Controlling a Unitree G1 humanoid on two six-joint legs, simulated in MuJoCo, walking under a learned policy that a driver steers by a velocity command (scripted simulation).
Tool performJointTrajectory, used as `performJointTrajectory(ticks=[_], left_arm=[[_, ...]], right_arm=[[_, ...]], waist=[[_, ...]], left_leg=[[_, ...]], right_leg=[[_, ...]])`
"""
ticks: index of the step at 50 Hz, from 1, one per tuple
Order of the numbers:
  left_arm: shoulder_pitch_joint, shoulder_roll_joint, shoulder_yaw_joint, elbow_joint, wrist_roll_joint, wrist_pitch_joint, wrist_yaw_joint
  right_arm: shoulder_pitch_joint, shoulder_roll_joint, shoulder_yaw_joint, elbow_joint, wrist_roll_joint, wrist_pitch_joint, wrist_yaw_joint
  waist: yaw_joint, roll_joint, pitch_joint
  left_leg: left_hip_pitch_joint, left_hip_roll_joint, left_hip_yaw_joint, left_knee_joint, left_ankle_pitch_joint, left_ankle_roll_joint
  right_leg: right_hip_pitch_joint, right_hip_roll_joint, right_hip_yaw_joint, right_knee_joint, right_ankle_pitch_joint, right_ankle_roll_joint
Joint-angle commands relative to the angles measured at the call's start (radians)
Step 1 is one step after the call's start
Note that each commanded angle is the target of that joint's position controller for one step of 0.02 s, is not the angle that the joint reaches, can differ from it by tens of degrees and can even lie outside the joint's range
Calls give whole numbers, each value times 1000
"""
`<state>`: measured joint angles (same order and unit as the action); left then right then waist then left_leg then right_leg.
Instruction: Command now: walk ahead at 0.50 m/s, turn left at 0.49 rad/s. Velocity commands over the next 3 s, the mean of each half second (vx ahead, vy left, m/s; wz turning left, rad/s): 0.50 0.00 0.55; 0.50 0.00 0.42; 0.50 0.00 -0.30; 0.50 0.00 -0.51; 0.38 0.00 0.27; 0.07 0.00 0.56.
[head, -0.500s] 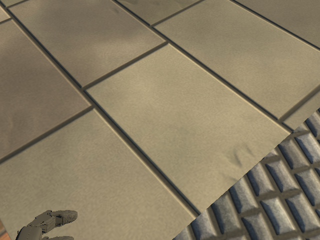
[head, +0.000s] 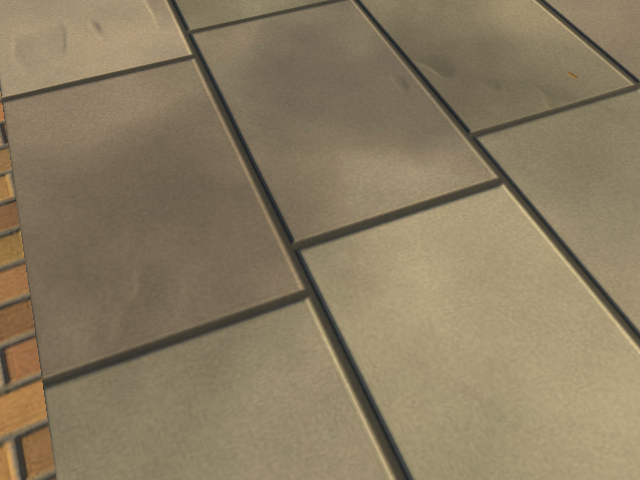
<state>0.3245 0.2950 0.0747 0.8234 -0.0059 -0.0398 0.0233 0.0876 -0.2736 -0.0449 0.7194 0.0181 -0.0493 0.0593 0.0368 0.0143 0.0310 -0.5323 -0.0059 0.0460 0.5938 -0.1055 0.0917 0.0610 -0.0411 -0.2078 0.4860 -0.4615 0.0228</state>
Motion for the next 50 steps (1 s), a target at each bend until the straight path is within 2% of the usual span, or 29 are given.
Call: performJointTrajectory(ticks=[1,2,3,4,5,6,9,11,14,17,19,21,22,23,24,25,26,27,28,30,34,39,42,44,46,47,48,49,50], left_arm=[[68,18,-18,-132,26,-40,-3],[-21,112,-3,-133,-5,-80,-23],[-110,135,1,-164,-37,-98,-32],[-137,117,-4,-172,-24,-107,-27],[-148,128,4,-168,5,-105,-19],[-132,128,8,-167,13,-94,-19],[-108,96,3,-168,22,-64,-17],[-173,70,-9,-187,24,-57,-15],[-285,46,-21,-208,18,-64,-22],[-351,68,-15,-227,1,-74,-34],[-347,96,-3,-229,-2,-82,-41],[-288,117,10,-216,-5,-92,-42],[-208,133,23,-194,-1,-96,-38],[-86,174,37,-181,17,-101,-30],[36,259,60,-158,35,-90,-26],[64,220,54,-141,10,-81,-34],[14,147,33,-155,3,-76,-31],[-34,120,23,-162,9,-68,-28],[-73,98,15,-156,14,-64,-27],[-107,71,5,-143,19,-67,-24],[-95,108,20,-106,13,-78,-24],[-60,139,23,-57,2,-67,-29],[0,167,29,-18,-16,-54,-30],[24,182,32,8,-25,-41,-30],[19,204,36,23,-33,-29,-27],[5,208,34,28,-36,-23,-23],[14,183,22,30,-28,-23,-18],[23,114,-5,-6,3,-31,-18],[114,28,-38,-9,4,-52,-30]], right_arm=[[306,-326,-105,-18,16,1,-25],[325,-243,-80,-30,8,-5,-22],[301,-197,-69,-30,0,-11,-25],[241,-185,-65,-36,-1,-16,-26],[185,-149,-55,-49,-2,-18,-30],[155,-139,-49,-67,-14,-17,-36],[145,-155,-55,-75,-10,-18,-49],[162,-180,-63,-68,-5,-15,-61],[197,-186,-66,-56,3,-4,-72],[251,-186,-68,-37,9,6,-75],[262,-177,-67,-33,10,11,-78],[243,-173,-69,-40,6,15,-78],[235,-149,-61,-46,3,16,-77],[232,-95,-41,-61,-5,12,-72],[345,-34,-21,-84,12,3,-73],[361,-90,-23,-92,20,-1,-74],[293,-168,-45,-85,21,3,-74],[222,-176,-49,-98,11,10,-74],[184,-166,-51,-110,0,11,-72],[191,-132,-52,-114,8,21,-62],[147,-83,-41,-140,4,35,-57],[29,-41,-18,-158,-1,12,-36],[-66,-38,-10,-187,2,1,-20],[-96,-53,-14,-204,3,-1,-14],[-52,-86,-29,-201,-5,-2,-13],[57,-115,-47,-170,-9,-2,-16],[209,-167,-75,-120,-10,2,-26],[369,-254,-99,-92,-19,11,-45],[363,-293,-93,-93,-18,8,-45]], waist=[[-85,286,-368],[-159,144,-411],[-164,93,-278],[-116,-12,-170],[-84,-22,-127],[-52,6,-101],[-22,19,-71],[-39,23,-45],[-87,54,-35],[-114,70,-35],[-102,84,-40],[-60,113,-46],[-17,110,-80],[42,53,-188],[28,-198,-338],[28,-322,-337],[46,-199,-202],[42,-127,-116],[25,-95,-52],[-12,-137,-20],[-15,-102,-2],[21,-69,15],[48,-66,45],[41,-79,54],[-8,-106,13],[-80,-106,-57],[-150,-92,-151],[-195,52,-292],[-122,242,-425]], left_leg=[[907,328,-804,-199,-170,343],[937,328,-848,-285,-252,308],[836,295,-696,-289,-211,262],[676,254,-585,-295,-100,231],[561,223,-506,-305,8,214],[471,198,-469,-327,86,214],[339,168,-388,-365,206,223],[283,133,-330,-372,204,200],[240,79,-289,-353,100,144],[281,101,-354,-310,18,125],[344,126,-421,-252,-20,110],[368,135,-467,-185,-7,89],[351,100,-453,-112,23,64],[276,47,-393,98,-17,28],[-41,-97,-242,438,-292,-50],[-228,-56,-220,628,-490,-68],[-280,-5,-232,705,-405,-74],[-268,27,-191,712,-332,-79],[-246,55,-184,669,-275,-81],[-169,99,-171,608,-218,-82],[-200,118,-150,492,-130,-105],[-131,93,-102,182,80,-95],[-97,76,-57,56,90,-77],[-89,64,-45,4,26,-52],[20,23,-9,-44,-45,-15],[191,-11,20,-93,-8,12],[441,-22,14,-95,34,39],[787,190,-277,-65,39,120],[952,404,-729,-200,-98,259]], right_leg=[[-713,118,141,890,-79,24],[-818,68,336,939,-89,-10],[-864,26,321,906,-17,-32],[-843,-19,310,803,54,-38],[-784,-50,306,709,92,-31],[-720,-61,308,677,116,-22],[-670,-60,278,548,156,24],[-660,-44,261,405,273,50],[-576,7,252,171,489,60],[-533,37,270,65,534,52],[-516,40,295,17,482,31],[-441,40,289,-12,410,-4],[-323,36,275,-48,407,-32],[-108,-77,371,-33,368,-88],[253,-304,751,-78,170,-237],[282,-391,1024,-172,-85,-279],[170,-354,915,-200,-156,-241],[52,-314,765,-204,-44,-208],[-54,-271,653,-227,82,-198],[-163,-216,502,-272,222,-182],[-173,-223,349,-329,390,-215],[-151,-188,200,-342,503,-204],[-103,-210,180,-339,509,-199],[-36,-241,183,-309,582,-190],[7,-245,161,-210,838,-170],[-14,-220,121,-77,990,-147],[-118,-177,82,112,987,-114],[-417,-106,55,457,634,-62],[-686,53,193,738,-129,-29]])
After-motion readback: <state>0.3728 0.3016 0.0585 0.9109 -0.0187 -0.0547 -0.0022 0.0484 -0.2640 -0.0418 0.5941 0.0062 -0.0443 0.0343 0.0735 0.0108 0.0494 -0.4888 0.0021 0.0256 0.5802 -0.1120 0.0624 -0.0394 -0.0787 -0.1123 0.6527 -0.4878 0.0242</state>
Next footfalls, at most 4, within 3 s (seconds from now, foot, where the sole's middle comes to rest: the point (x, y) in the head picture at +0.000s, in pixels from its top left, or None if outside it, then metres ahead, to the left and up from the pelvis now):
0.46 right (386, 478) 0.46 -0.09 -0.75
0.96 left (211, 404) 0.59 0.28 -0.75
1.50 right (270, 263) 0.97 0.19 -0.75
1.98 left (192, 188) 1.21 0.42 -0.75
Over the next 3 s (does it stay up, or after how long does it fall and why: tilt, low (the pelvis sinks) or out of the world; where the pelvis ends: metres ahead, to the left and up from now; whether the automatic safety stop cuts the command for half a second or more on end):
stays up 1.33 0.36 0.03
